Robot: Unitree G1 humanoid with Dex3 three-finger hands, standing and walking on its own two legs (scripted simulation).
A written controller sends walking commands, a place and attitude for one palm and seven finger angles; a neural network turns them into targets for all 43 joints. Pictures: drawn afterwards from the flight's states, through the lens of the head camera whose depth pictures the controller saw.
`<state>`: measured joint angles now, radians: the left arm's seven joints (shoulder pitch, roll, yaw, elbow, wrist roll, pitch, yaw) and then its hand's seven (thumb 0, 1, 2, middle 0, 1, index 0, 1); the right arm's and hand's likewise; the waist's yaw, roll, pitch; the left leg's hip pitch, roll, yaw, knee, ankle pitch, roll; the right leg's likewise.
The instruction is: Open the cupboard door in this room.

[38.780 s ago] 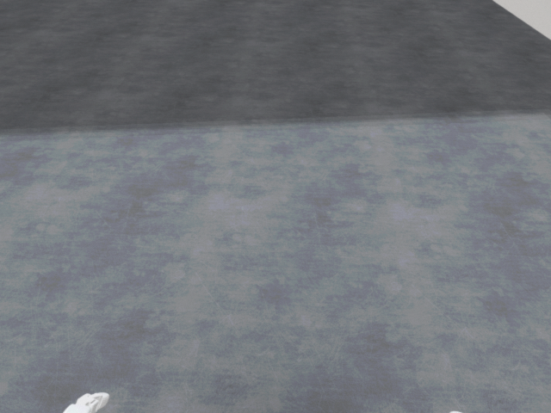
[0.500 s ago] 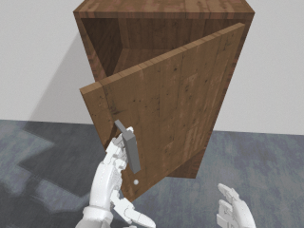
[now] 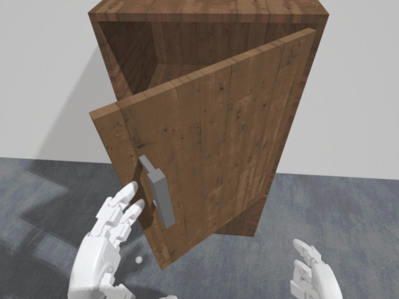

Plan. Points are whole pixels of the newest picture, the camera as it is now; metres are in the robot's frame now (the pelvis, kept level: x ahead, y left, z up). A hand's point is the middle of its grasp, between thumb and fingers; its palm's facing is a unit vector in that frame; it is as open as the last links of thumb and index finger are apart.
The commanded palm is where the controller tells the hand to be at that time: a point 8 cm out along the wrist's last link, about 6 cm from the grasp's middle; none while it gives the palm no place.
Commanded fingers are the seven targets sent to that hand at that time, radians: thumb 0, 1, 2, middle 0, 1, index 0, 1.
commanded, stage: slide the hand sideways off the handle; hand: left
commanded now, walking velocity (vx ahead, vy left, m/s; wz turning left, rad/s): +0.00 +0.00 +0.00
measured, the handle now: (157, 193) +0.28 +0.09 +0.12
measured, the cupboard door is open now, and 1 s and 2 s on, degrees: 41 41 41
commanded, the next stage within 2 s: draw the hand back to the body in 0.38 s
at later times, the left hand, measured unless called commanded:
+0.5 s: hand (104, 278) +0.14 +0.15 +0.11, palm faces -0.06 -1.00 -0.02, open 16.3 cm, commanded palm +0.12 +0.20 +0.12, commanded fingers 0.00 -0.50 0.30 -0.15 -0.30 -0.15 -0.30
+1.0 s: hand (60, 259) +0.16 +0.20 +0.14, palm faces -0.04 -1.00 -0.08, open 16.2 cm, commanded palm +0.12 +0.26 +0.17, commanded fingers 0.00 -0.25 0.41 -0.16 -0.30 -0.16 -0.30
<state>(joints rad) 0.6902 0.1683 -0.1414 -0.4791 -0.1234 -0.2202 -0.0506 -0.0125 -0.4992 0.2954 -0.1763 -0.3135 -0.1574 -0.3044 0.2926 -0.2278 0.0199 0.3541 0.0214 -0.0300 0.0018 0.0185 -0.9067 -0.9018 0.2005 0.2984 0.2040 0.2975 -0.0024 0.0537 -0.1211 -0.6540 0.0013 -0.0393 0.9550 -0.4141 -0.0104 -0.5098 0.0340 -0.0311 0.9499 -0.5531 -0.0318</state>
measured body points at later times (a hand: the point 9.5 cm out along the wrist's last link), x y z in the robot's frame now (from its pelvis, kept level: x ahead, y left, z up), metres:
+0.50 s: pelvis +0.00 +0.00 +0.00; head +0.00 -0.01 +0.45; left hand +0.14 +0.20 +0.11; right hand +0.19 -0.22 -0.06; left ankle +0.04 +0.13 -0.68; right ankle -0.04 -0.10 -0.68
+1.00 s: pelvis -0.01 +0.02 +0.01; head -0.02 +0.02 +0.46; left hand +0.15 +0.25 +0.15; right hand +0.19 -0.19 -0.04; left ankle +0.04 +0.13 -0.68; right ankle -0.04 -0.10 -0.68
